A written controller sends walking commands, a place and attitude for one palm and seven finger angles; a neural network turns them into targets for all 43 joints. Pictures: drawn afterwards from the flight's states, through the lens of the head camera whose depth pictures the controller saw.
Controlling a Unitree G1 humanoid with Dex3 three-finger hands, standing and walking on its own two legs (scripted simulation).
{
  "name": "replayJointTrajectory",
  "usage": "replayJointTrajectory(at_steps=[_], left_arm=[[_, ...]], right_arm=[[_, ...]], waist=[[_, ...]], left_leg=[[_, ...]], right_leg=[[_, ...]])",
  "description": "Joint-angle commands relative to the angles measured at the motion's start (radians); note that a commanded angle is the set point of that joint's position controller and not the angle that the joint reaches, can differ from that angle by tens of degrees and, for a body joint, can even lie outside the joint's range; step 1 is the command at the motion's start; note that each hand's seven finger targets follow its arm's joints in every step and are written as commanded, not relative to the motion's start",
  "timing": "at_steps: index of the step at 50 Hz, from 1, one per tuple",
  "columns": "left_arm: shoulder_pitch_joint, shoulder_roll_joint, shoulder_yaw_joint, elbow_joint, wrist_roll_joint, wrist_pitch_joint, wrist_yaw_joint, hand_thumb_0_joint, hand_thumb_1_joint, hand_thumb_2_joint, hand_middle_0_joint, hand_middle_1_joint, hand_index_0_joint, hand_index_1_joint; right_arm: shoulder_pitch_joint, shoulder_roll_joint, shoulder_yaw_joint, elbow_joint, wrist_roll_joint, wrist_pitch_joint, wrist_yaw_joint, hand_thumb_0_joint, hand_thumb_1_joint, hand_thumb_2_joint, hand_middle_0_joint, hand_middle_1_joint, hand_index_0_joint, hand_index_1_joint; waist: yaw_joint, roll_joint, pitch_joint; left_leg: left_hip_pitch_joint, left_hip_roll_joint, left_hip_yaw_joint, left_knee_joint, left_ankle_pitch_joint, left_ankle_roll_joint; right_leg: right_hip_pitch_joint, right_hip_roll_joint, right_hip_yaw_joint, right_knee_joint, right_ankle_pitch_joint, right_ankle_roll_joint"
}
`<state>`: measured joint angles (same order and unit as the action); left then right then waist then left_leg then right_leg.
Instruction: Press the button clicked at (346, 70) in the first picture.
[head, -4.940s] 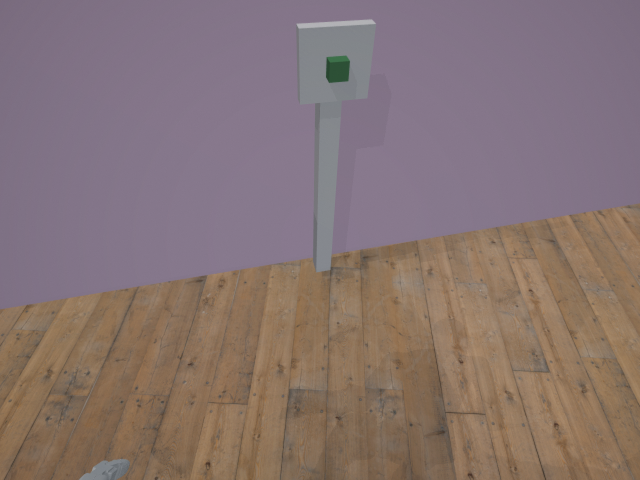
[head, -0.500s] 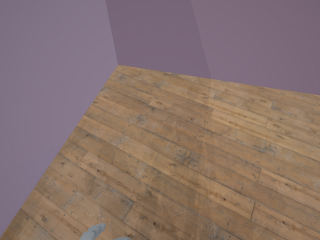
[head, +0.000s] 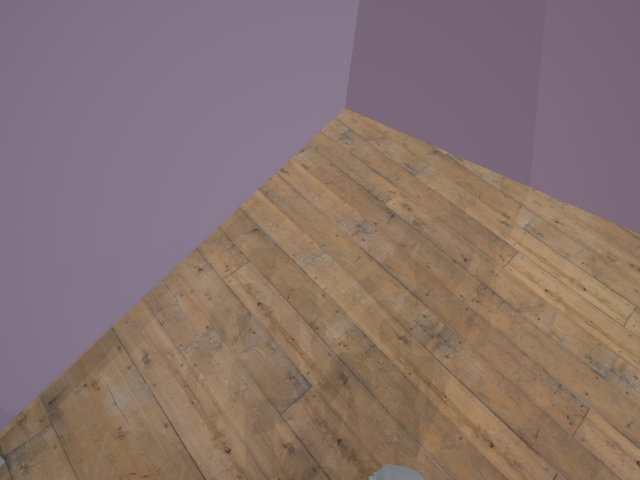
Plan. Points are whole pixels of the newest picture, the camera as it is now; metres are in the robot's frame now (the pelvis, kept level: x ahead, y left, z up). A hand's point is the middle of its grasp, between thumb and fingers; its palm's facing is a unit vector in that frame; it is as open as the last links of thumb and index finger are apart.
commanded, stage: turn to face it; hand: left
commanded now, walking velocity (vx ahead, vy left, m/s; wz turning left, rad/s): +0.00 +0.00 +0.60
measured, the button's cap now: out of the picture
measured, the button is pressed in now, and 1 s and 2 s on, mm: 0 0 0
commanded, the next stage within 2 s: take the last steps up to it in 1.48 s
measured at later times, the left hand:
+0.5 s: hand out of the picture -0.01 +0.14 -0.15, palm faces +0.33 -0.90 -0.27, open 7.4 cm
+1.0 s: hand out of the picture -0.04 +0.21 -0.15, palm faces +0.60 -0.75 -0.27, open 7.4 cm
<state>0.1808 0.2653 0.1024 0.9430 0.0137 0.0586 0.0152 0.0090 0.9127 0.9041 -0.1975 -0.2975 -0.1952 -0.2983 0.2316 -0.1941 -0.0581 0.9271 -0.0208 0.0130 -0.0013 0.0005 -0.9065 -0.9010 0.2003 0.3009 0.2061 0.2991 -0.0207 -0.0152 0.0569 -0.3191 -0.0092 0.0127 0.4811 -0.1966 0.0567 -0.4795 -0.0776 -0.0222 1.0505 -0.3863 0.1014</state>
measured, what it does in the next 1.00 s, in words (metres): steps on the spot, turning left: right foot, then left foot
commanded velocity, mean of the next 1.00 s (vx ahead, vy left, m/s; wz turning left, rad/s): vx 0.00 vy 0.00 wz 0.60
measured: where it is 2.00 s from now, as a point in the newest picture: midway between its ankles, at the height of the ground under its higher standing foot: outside the picture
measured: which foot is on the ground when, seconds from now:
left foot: down 0.00-0.22, up 0.24-0.64, down 0.66-1.00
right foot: up 0.00-0.20, down 0.22-0.66, up 0.68-1.00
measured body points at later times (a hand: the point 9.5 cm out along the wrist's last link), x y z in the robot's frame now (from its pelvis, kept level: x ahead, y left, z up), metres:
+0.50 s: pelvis -0.01 -0.06 +0.00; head +0.03 -0.07 +0.45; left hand -0.03 +0.19 -0.13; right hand +0.15 -0.30 -0.15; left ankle -0.07 +0.09 -0.67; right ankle -0.01 -0.17 -0.74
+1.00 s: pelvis -0.02 -0.04 +0.00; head +0.01 -0.02 +0.44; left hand -0.07 +0.25 -0.13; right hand +0.20 -0.20 -0.14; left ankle -0.07 +0.07 -0.74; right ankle +0.08 -0.16 -0.70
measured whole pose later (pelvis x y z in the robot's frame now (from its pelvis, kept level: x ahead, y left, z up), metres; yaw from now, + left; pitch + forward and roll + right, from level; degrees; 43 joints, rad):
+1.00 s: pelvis -0.02 -0.04 +0.00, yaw +37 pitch +0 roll -1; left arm 0.13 0.25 0.07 0.86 0.01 0.05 0.01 0.01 0.91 0.90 -0.20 -0.30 -0.20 -0.30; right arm 0.18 -0.22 -0.06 0.91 -0.02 0.04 0.01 0.00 -0.90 -0.90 0.20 0.30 0.21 0.30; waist -0.02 0.00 0.08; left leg -0.27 -0.03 -0.09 0.52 -0.24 0.01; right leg -0.41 -0.07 -0.01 0.86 -0.43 0.10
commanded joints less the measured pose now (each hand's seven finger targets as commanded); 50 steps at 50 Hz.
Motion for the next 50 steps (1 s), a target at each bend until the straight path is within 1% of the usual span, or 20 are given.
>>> replayJointTrajectory(at_steps=[1,6,8,9,10,11,12,13,16,26,29,30,31,32,33,34,37,39,46,50], left_arm=[[-0.063,0.034,-0.006,-0.113,-0.005,-0.026,0.005,0.0,0.9,0.9,-0.2,-0.3,-0.2,-0.3],[-0.008,0.035,-0.012,-0.115,-0.013,-0.033,0.011,0.0,0.9,0.9,-0.2,-0.3,-0.2,-0.3],[0.065,0.051,-0.007,-0.102,-0.014,-0.042,0.014,0.0,0.9,0.9,-0.2,-0.3,-0.2,-0.3],[0.116,0.073,0.0,-0.093,-0.012,-0.048,0.018,0.0,0.9,0.9,-0.2,-0.3,-0.2,-0.3],[0.14,0.153,0.015,-0.096,0.006,-0.058,0.025,0.0,0.9,0.9,-0.2,-0.3,-0.2,-0.3],[0.097,0.223,0.02,-0.12,0.013,-0.056,0.026,0.0,0.9,0.9,-0.2,-0.3,-0.2,-0.3],[0.047,0.195,0.01,-0.142,0.007,-0.053,0.029,0.0,0.9,0.9,-0.2,-0.3,-0.2,-0.3],[-0.024,0.14,0.005,-0.153,0.007,-0.058,0.032,0.0,0.9,0.9,-0.2,-0.3,-0.2,-0.3],[-0.056,0.085,-0.019,-0.155,0.005,-0.072,0.021,0.0,0.9,0.9,-0.2,-0.3,-0.2,-0.3],[0.126,0.156,0.001,-0.094,0.017,-0.061,0.018,0.0,0.9,0.9,-0.2,-0.3,-0.2,-0.3],[0.114,0.175,0.01,-0.089,0.017,-0.054,0.015,0.0,0.9,0.9,-0.2,-0.3,-0.2,-0.3],[0.105,0.175,0.013,-0.089,0.012,-0.052,0.014,0.0,0.9,0.9,-0.2,-0.3,-0.2,-0.3],[0.096,0.17,0.012,-0.089,0.002,-0.051,0.01,0.0,0.9,0.9,-0.2,-0.3,-0.2,-0.3],[0.094,0.131,0.007,-0.115,-0.007,-0.048,0.004,0.0,0.9,0.9,-0.2,-0.3,-0.2,-0.3],[0.027,0.063,-0.021,-0.166,-0.008,-0.048,-0.002,0.0,0.9,0.9,-0.2,-0.3,-0.2,-0.3],[-0.012,0.086,-0.017,-0.176,0.0,-0.034,0.006,0.0,0.9,0.9,-0.2,-0.3,-0.2,-0.3],[-0.032,0.088,-0.006,-0.136,0.0,-0.025,0.003,0.0,0.9,0.9,-0.2,-0.3,-0.2,-0.3],[0.008,0.085,-0.006,-0.119,0.001,-0.026,-0.006,0.0,0.9,0.9,-0.2,-0.3,-0.2,-0.3],[-0.052,0.067,-0.015,-0.155,-0.004,-0.027,0.0,0.0,0.9,0.9,-0.2,-0.3,-0.2,-0.3],[-0.009,0.064,-0.018,-0.16,-0.011,-0.037,0.005,0.0,0.9,0.9,-0.2,-0.3,-0.2,-0.3]], right_arm=[[0.05,-0.223,-0.061,-0.045,-0.004,-0.004,-0.014,0.0,-0.9,-0.9,0.2,0.3,0.2,0.3],[-0.01,-0.235,-0.07,-0.064,-0.006,0.012,-0.007,0.0,-0.9,-0.9,0.2,0.3,0.2,0.3],[-0.052,-0.227,-0.073,-0.08,0.0,0.016,-0.002,0.0,-0.9,-0.9,0.2,0.3,0.2,0.3],[-0.07,-0.206,-0.072,-0.091,0.005,0.019,0.001,0.0,-0.9,-0.9,0.2,0.3,0.2,0.3],[-0.057,-0.138,-0.065,-0.105,0.014,0.021,0.008,0.0,-0.9,-0.9,0.2,0.3,0.2,0.3],[-0.065,-0.116,-0.062,-0.13,0.006,0.019,0.007,0.0,-0.9,-0.9,0.2,0.3,0.2,0.3],[-0.08,-0.171,-0.072,-0.124,-0.004,0.024,0.011,0.0,-0.9,-0.9,0.2,0.3,0.2,0.3],[-0.072,-0.157,-0.074,-0.111,-0.005,0.034,0.016,0.0,-0.9,-0.9,0.2,0.3,0.2,0.3],[-0.032,-0.14,-0.065,-0.064,-0.005,0.041,0.03,0.0,-0.9,-0.9,0.2,0.3,0.2,0.3],[-0.193,-0.11,-0.03,-0.109,0.007,0.035,0.034,0.0,-0.9,-0.9,0.2,0.3,0.2,0.3],[-0.152,-0.116,-0.026,-0.105,0.011,0.022,0.03,0.0,-0.9,-0.9,0.2,0.3,0.2,0.3],[-0.116,-0.133,-0.029,-0.099,0.009,0.017,0.028,0.0,-0.9,-0.9,0.2,0.3,0.2,0.3],[-0.05,-0.164,-0.039,-0.081,0.005,0.009,0.026,0.0,-0.9,-0.9,0.2,0.3,0.2,0.3],[0.03,-0.268,-0.064,-0.069,-0.001,-0.002,0.021,0.0,-0.9,-0.9,0.2,0.3,0.2,0.3],[0.1,-0.363,-0.087,-0.057,0.009,-0.002,0.013,0.0,-0.9,-0.9,0.2,0.3,0.2,0.3],[0.128,-0.349,-0.082,-0.033,0.011,0.007,0.008,0.0,-0.9,-0.9,0.2,0.3,0.2,0.3],[-0.039,-0.257,-0.053,-0.072,0.001,0.003,-0.012,0.0,-0.9,-0.9,0.2,0.3,0.2,0.3],[-0.086,-0.239,-0.045,-0.087,0.001,-0.003,-0.01,0.0,-0.9,-0.9,0.2,0.3,0.2,0.3],[-0.043,-0.257,-0.059,-0.08,-0.003,0.006,-0.005,0.0,-0.9,-0.9,0.2,0.3,0.2,0.3],[-0.078,-0.259,-0.066,-0.097,-0.005,0.013,-0.003,0.0,-0.9,-0.9,0.2,0.3,0.2,0.3]], waist=[[-0.032,0.154,-0.123],[-0.009,0.201,-0.126],[0.028,0.174,-0.136],[0.056,0.121,-0.147],[0.069,-0.121,-0.146],[0.064,-0.332,-0.099],[0.049,-0.196,-0.067],[0.007,-0.161,-0.033],[-0.021,-0.161,0.012],[0.078,-0.207,-0.059],[0.066,-0.222,-0.104],[0.044,-0.216,-0.123],[0.004,-0.137,-0.163],[-0.042,0.086,-0.233],[-0.08,0.329,-0.239],[-0.083,0.223,-0.229],[-0.023,0.22,-0.087],[0.005,0.195,-0.079],[-0.014,0.172,-0.084],[0.013,0.201,-0.096]], left_leg=[[0.215,0.259,-0.345,-0.142,0.283,0.127],[0.102,0.215,-0.395,-0.114,0.277,0.11],[0.021,0.17,-0.387,-0.068,0.23,0.074],[-0.083,0.123,-0.357,-0.021,0.101,0.028],[-0.266,0.006,-0.222,0.176,-0.148,-0.053],[-0.364,-0.084,-0.069,0.427,-0.371,-0.109],[-0.304,-0.021,-0.113,0.592,-0.352,-0.093],[-0.3,-0.001,-0.122,0.657,-0.293,-0.093],[-0.302,0.028,-0.052,0.755,-0.166,-0.127],[-0.176,0.038,0.072,0.354,-0.243,-0.135],[-0.069,0.018,0.113,0.176,-0.206,-0.112],[0.006,0.015,0.115,0.07,-0.127,-0.103],[0.147,0.016,0.099,-0.059,0.026,-0.088],[0.378,0.195,-0.128,-0.098,0.316,-0.008],[0.472,0.42,-0.404,-0.076,0.801,0.121],[0.423,0.443,-0.343,-0.051,0.805,0.18],[0.212,0.286,-0.248,-0.097,0.526,0.118],[0.171,0.234,-0.2,-0.109,0.464,0.091],[0.162,0.223,-0.312,-0.113,0.36,0.114],[0.083,0.198,-0.375,-0.065,0.369,0.101]], right_leg=[[-0.05,0.008,0.024,-0.116,-0.052,-0.001],[0.135,0.054,0.014,-0.328,-0.045,-0.025],[0.274,0.066,-0.001,-0.504,0.074,-0.034],[0.406,0.031,0.012,-0.657,0.149,-0.045],[0.525,-0.191,0.225,-0.816,0.045,-0.113],[0.436,-0.416,0.443,-0.851,0.087,-0.217],[0.287,-0.416,0.369,-0.843,0.084,-0.248],[0.242,-0.354,0.285,-0.836,0.115,-0.232],[0.273,-0.233,0.07,-0.74,0.38,-0.196],[0.454,-0.28,-0.045,-0.627,0.691,-0.216],[0.471,-0.287,-0.091,-0.544,0.743,-0.191],[0.451,-0.277,-0.119,-0.486,0.725,-0.164],[0.387,-0.255,-0.156,-0.36,0.682,-0.123],[0.15,-0.17,-0.191,-0.144,0.382,-0.056],[-0.105,-0.053,-0.135,0.046,-0.276,0.001],[-0.113,-0.069,-0.036,0.116,-0.286,-0.014],[-0.097,-0.071,0.014,0.138,-0.091,-0.007],[-0.051,-0.052,0.003,0.094,-0.038,-0.003],[0.013,0.006,0.006,-0.138,-0.048,0.002],[0.163,0.051,-0.002,-0.34,-0.02,-0.013]])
